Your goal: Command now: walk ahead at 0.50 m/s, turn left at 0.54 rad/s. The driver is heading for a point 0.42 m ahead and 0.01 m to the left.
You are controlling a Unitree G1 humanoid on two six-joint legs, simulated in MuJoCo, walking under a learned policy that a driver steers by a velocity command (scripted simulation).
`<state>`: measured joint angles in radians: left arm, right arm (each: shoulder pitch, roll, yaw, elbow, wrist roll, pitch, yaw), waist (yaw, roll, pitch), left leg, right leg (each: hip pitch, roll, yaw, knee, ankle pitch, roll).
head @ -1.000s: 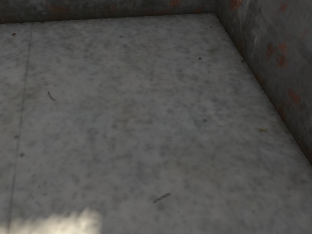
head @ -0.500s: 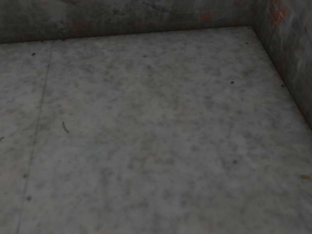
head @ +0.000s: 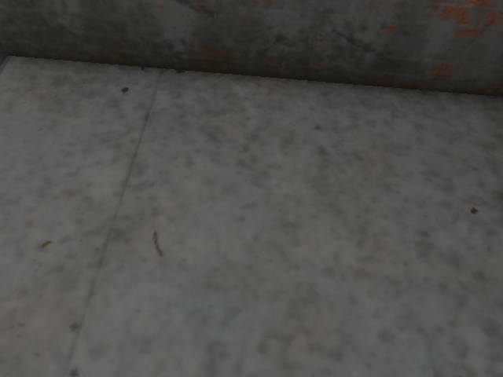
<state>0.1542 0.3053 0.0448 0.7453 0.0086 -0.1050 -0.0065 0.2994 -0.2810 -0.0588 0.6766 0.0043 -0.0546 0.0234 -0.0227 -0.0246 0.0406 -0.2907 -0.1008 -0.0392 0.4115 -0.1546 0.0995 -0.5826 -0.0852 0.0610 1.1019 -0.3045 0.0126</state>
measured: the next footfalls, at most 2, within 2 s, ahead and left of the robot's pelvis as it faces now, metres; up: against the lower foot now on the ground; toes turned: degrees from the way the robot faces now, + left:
right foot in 0.28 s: +0.36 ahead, -0.13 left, +0.00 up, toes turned +10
left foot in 0.70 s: +0.39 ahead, +0.12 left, +0.00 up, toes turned +8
